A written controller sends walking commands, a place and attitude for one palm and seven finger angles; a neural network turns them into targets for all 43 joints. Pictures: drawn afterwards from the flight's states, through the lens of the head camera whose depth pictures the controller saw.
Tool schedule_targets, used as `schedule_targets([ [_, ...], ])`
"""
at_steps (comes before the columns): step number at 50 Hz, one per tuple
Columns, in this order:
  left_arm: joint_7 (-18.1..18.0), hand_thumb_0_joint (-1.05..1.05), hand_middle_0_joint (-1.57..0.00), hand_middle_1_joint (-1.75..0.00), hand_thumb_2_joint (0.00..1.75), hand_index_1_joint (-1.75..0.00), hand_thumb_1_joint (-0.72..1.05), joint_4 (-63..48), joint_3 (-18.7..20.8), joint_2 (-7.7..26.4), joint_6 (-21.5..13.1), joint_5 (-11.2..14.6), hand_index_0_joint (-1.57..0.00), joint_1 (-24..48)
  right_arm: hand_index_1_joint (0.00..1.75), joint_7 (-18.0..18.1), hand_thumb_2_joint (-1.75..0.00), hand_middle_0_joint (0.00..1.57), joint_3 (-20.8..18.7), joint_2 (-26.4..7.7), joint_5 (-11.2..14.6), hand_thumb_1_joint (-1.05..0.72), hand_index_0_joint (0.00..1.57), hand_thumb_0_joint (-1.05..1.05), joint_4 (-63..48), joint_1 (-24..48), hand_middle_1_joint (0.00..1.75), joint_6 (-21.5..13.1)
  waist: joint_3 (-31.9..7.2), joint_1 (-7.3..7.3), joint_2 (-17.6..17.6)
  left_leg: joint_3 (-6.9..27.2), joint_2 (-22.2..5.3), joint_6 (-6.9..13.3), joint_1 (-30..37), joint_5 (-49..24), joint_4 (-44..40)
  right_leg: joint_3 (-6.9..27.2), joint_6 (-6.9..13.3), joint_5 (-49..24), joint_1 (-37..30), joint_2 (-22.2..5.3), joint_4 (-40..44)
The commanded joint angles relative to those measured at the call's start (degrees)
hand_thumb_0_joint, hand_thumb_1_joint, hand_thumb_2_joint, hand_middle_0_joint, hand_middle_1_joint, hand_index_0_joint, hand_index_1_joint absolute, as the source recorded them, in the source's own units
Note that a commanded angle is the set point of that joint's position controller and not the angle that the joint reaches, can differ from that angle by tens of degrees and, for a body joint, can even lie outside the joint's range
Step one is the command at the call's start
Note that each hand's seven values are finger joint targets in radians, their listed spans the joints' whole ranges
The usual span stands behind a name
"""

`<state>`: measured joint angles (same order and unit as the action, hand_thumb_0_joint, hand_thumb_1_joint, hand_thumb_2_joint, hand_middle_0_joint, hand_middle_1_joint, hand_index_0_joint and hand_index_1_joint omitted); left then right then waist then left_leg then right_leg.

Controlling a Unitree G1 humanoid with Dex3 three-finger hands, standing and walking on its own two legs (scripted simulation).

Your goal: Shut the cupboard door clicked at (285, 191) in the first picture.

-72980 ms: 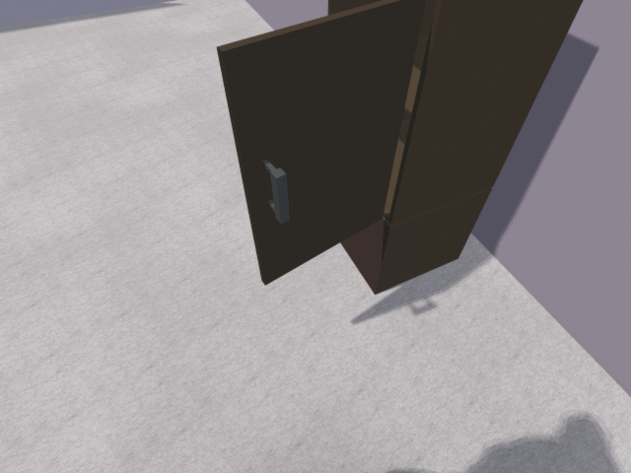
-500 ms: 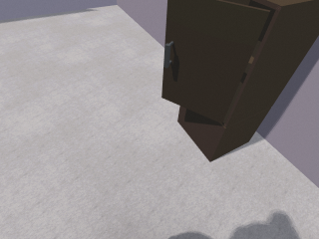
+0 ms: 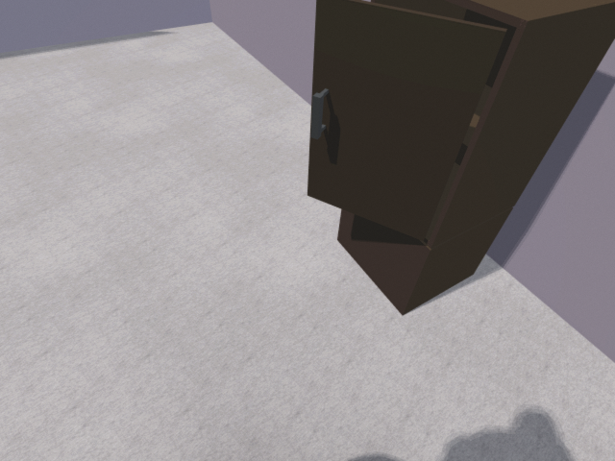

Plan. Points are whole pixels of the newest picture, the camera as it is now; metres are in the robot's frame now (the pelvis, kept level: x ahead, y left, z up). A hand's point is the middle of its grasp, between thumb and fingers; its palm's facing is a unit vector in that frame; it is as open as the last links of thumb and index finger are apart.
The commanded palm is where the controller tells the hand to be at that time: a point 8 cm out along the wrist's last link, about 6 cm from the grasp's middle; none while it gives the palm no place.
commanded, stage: let the arm hang, fingers relaxed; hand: left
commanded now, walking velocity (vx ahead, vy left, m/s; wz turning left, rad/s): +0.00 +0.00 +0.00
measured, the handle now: (320, 113) +0.94 +0.00 -0.02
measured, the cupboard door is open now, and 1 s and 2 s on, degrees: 30 30 30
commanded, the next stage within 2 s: look to check the result in 0.12 s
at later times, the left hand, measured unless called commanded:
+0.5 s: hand out of the picture -0.06 +0.15 -0.18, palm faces +0.02 -0.99 -0.16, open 7.4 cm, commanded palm none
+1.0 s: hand out of the picture +0.00 +0.14 -0.18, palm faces +0.04 -0.98 -0.18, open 7.4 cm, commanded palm none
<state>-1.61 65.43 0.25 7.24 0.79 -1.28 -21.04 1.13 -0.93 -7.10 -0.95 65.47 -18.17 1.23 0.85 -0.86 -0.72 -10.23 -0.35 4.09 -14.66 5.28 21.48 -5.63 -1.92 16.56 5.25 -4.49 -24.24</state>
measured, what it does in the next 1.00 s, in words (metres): stands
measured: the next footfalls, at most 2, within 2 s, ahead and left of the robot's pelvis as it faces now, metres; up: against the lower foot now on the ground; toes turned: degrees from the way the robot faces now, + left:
right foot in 1.64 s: +0.10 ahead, -0.17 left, +0.00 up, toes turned +25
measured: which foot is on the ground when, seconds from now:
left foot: down 0.00-1.00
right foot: down 0.00-1.00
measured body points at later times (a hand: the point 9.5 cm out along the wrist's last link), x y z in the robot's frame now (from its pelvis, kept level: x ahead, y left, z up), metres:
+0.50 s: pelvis +0.00 -0.01 +0.00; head +0.00 -0.01 +0.45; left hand -0.06 +0.20 -0.16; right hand -0.04 -0.23 -0.16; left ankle +0.08 +0.07 -0.74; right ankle -0.04 -0.14 -0.74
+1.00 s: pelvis +0.02 -0.02 +0.00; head +0.04 -0.02 +0.44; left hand +0.00 +0.20 -0.17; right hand +0.00 -0.23 -0.16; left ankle +0.08 +0.07 -0.74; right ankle -0.04 -0.14 -0.74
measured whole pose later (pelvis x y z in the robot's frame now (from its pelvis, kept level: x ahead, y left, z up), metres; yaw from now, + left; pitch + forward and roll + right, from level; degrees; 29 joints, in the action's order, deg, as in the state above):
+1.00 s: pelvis +0.02 -0.02 +0.00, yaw +1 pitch -1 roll +0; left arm -2.1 63.8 1.4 7.9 0.7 -1.0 -17.0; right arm 1.0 -1.2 -6.9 -0.9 64.3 -16.1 1.4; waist 3.8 -1.8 -0.5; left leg -8.0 -1.9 2.4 -17.2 9.0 27.4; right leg -7.3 -1.0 19.7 5.4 -3.1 -26.7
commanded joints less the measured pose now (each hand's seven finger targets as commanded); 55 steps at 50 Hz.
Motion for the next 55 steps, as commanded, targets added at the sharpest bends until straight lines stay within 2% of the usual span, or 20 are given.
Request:
schedule_targets([
  [1, -0.76, 0.00, -0.20, -0.30, 0.90, -0.30, 0.90, 0.26, 1.29, 5.29, -0.21, -0.17, -0.20, -8.11, 0.30, 0.67, -0.90, 0.20, -1.63, -6.98, 0.05, -0.90, 0.20, 0.00, -1.78, -3.41, 0.30, -0.37, 5.21, 0.59, 1.87, 11.56, -6.88, -2.60, 1.78, 18.67, -9.84, 2.38, 3.65, 3.60, 8.35, -0.21, 5.13],
  [4, -0.84, 0.00, -0.20, -0.30, 0.90, -0.30, 0.90, 0.07, 1.36, 5.02, -0.40, -0.15, -0.20, -7.84, 0.30, 0.70, -0.90, 0.20, -1.71, -6.66, 0.00, -0.90, 0.20, 0.00, -1.64, -3.16, 0.30, -0.52, 5.62, 0.49, 2.00, 10.87, -6.86, -2.43, 2.23, 17.12, -9.00, 2.93, 3.64, 2.69, 9.18, -0.69, 5.57],
  [6, -0.89, 0.00, -0.20, -0.30, 0.90, -0.30, 0.90, 0.09, 1.31, 5.23, -0.55, -0.18, -0.20, -7.89, 0.30, 0.61, -0.90, 0.20, -1.71, -6.41, 0.16, -0.90, 0.20, 0.00, -1.74, -3.63, 0.30, -0.37, 5.66, 0.34, 0.80, 10.45, -6.47, -2.48, 2.69, 15.87, -7.97, 3.23, 3.84, 3.54, 9.78, -0.78, 6.40],
  [9, -0.90, 0.00, -0.20, -0.30, 0.90, -0.30, 0.90, 0.05, 1.26, 4.89, -0.48, -0.09, -0.20, -7.59, 0.30, 0.55, -0.90, 0.20, -1.64, -5.83, 0.05, -0.90, 0.20, 0.00, -1.44, -3.53, 0.30, -0.12, 7.47, 0.03, 0.93, 9.73, -6.24, -2.65, 3.03, 15.63, -6.86, 3.57, 3.83, 5.89, 12.40, -1.06, 7.14],
  [15, -0.89, 0.00, -0.20, -0.30, 0.90, -0.30, 0.90, -0.14, 1.38, 5.22, -0.63, -0.03, -0.20, -7.16, 0.30, 0.49, -0.90, 0.20, -1.69, -5.49, 0.03, -0.90, 0.20, 0.00, -1.41, -3.88, 0.30, 0.10, 7.16, -0.42, 0.62, 9.15, -5.98, -2.69, 3.85, 14.45, -4.71, 4.32, 4.13, 7.99, 14.06, -1.30, 7.87],
  [18, -0.92, 0.00, -0.20, -0.30, 0.90, -0.30, 0.90, -0.17, 1.40, 5.30, -0.81, 0.02, -0.20, -6.73, 0.30, 0.51, -0.90, 0.20, -1.62, -5.44, 0.07, -0.90, 0.20, 0.00, -1.41, -3.90, 0.30, -0.12, 6.26, -0.44, 0.67, 9.09, -6.28, -2.49, 4.55, 12.72, -4.05, 4.45, 4.23, 6.22, 13.55, -1.49, 7.54],
  [25, -0.89, 0.00, -0.20, -0.30, 0.90, -0.30, 0.90, -0.04, 1.43, 5.51, -0.67, 0.03, -0.20, -6.42, 0.30, 0.65, -0.90, 0.20, -1.59, -5.89, 0.08, -0.90, 0.20, 0.00, -1.30, -3.39, 0.30, -0.24, 7.32, -0.06, 2.38, 9.99, -6.64, -2.44, 2.97, 14.63, -5.40, 4.18, 4.09, 5.28, 12.22, -1.07, 7.00],
  [29, -0.87, 0.00, -0.20, -0.30, 0.90, -0.30, 0.90, -0.08, 1.45, 5.67, -0.88, 0.13, -0.20, -5.64, 0.30, 0.66, -0.90, 0.20, -1.49, -5.81, 0.11, -0.90, 0.20, 0.00, -1.17, -3.38, 0.30, -0.43, 6.19, -0.15, 0.69, 9.45, -6.45, -2.45, 4.11, 11.42, -4.03, 4.33, 4.27, 3.99, 11.51, -1.56, 7.27],
  [31, -0.89, 0.00, -0.20, -0.30, 0.90, -0.30, 0.90, -0.14, 1.46, 6.00, -1.00, 0.14, -0.20, -5.64, 0.30, 0.63, -0.90, 0.20, -1.43, -6.05, 0.25, -0.90, 0.20, 0.00, -1.24, -3.30, 0.30, -0.52, 5.16, -0.07, 1.06, 9.19, -6.52, -2.41, 5.20, 9.69, -3.40, 4.28, 4.30, 2.81, 10.94, -1.66, 7.35],
  [35, -0.91, 0.00, -0.20, -0.30, 0.90, -0.30, 0.90, -0.23, 1.34, 5.65, -1.03, 0.22, -0.20, -4.32, 0.30, 0.67, -0.90, 0.20, -1.36, -5.89, 0.11, -0.90, 0.20, 0.00, -1.04, -2.68, 0.30, -0.56, 6.33, -0.26, 0.73, 8.91, -6.66, -2.46, 5.33, 8.55, -3.04, 4.34, 4.22, 2.16, 11.20, -1.92, 7.69],
  [42, -0.94, 0.00, -0.20, -0.30, 0.90, -0.30, 0.90, -0.33, 1.27, 6.04, -1.01, 0.26, -0.20, -3.49, 0.30, 0.67, -0.90, 0.20, -1.13, -5.93, 0.20, -0.90, 0.20, 0.00, -1.03, -1.95, 0.30, -0.75, 6.09, -0.03, 1.21, 8.70, -6.90, -2.50, 5.60, 6.17, -2.95, 4.01, 3.98, -0.57, 9.32, -2.02, 7.57],
  [43, -0.91, 0.00, -0.20, -0.30, 0.90, -0.30, 0.90, -0.42, 1.28, 6.02, -1.03, 0.26, -0.20, -3.23, 0.30, 0.72, -0.90, 0.20, -1.11, -6.18, 0.15, -0.90, 0.20, 0.00, -1.02, -2.04, 0.30, -0.80, 5.86, -0.18, 1.66, 8.78, -6.84, -2.50, 5.37, 5.96, -2.95, 4.22, 3.94, -0.93, 8.73, -1.88, 7.57],
  [44, -1.02, 0.00, -0.20, -0.30, 0.90, -0.30, 0.90, -0.51, 1.31, 5.28, -0.82, 0.34, -0.20, -3.41, 0.30, 0.63, -0.90, 0.20, -0.95, -4.93, 0.10, -0.90, 0.20, 0.00, -1.15, -2.16, 0.30, -0.66, 5.83, -0.03, 1.44, 8.77, -6.69, -2.56, 4.54, 4.84, -2.16, 3.40, 3.82, -1.59, 8.14, -2.30, 6.67],
  [46, -1.16, 0.00, -0.20, -0.30, 0.90, -0.30, 0.90, -1.25, 1.96, 6.18, -0.42, 0.28, -0.20, -3.29, 0.30, 0.49, -0.90, 0.20, -1.13, -5.56, 0.17, -0.90, 0.20, 0.00, -2.03, -1.86, 0.30, -0.21, 6.29, 0.14, 0.55, 9.27, -6.35, -2.43, 2.08, 2.71, 0.23, 2.41, 3.82, -1.12, 7.63, -2.68, 4.50],
  [50, -1.11, 0.00, -0.20, -0.30, 0.90, -0.30, 0.90, -3.88, 3.66, 8.06, 0.15, 0.14, -0.20, -1.83, 0.30, 0.11, -0.90, 0.20, -2.05, -6.48, -0.10, -0.90, 0.20, 0.00, -4.29, -0.07, 0.30, 0.45, 4.92, 0.38, -0.21, 9.73, -5.44, -2.11, -2.45, 2.35, 5.91, 1.86, 5.12, 0.79, 7.31, -5.44, 1.84],
  [52, -1.10, 0.00, -0.20, -0.30, 0.90, -0.30, 0.90, -5.52, 4.50, 9.61, 0.24, -0.04, -0.20, -0.71, 0.30, -0.25, -0.90, 0.20, -2.38, -6.24, -0.18, -0.90, 0.20, 0.00, -5.79, 0.58, 0.30, 0.68, 4.28, 0.47, -3.76, 8.02, -3.81, -2.70, -5.90, 0.89, 12.20, 3.02, 6.83, -1.48, 5.96, -8.95, 2.09],
  [53, -1.14, 0.00, -0.20, -0.30, 0.90, -0.30, 0.90, -6.42, 4.81, 10.24, 0.27, -0.12, -0.20, 0.24, 0.30, -0.47, -0.90, 0.20, -2.49, -5.77, -0.25, -0.90, 0.20, 0.00, -6.53, 1.28, 0.30, 0.84, 4.57, 0.63, -6.42, 6.36, -2.75, -3.21, -7.35, 2.58, 17.04, 3.84, 8.17, -3.65, 6.06, -11.81, 2.85],
  [54, -1.19, 0.00, -0.20, -0.30, 0.90, -0.30, 0.90, -7.50, 5.00, 10.47, 0.18, -0.29, -0.20, 1.48, 0.30, -0.66, -0.90, 0.20, -2.69, -5.55, -0.40, -0.90, 0.20, 0.00, -7.50, 2.23, 0.30, 1.05, 4.89, 0.54, -8.60, 5.43, -2.36, -3.72, -8.62, 8.66, 22.11, 4.10, 9.58, -7.86, 6.35, -14.27, 3.03],
  [55, -1.22, 0.00, -0.20, -0.30, 0.90, -0.30, 0.90, -8.39, 5.20, 10.81, 0.09, -0.59, -0.20, 2.90, 0.30, -0.87, -0.90, 0.20, -2.93, -5.51, -0.44, -0.90, 0.20, 0.00, -8.48, 3.02, 0.30, 1.22, 5.45, 0.31, -8.83, 5.48, -2.48, -4.02, -10.43, 14.36, 25.56, 3.41, 10.46, -12.79, 6.05, -16.04, 2.35],
])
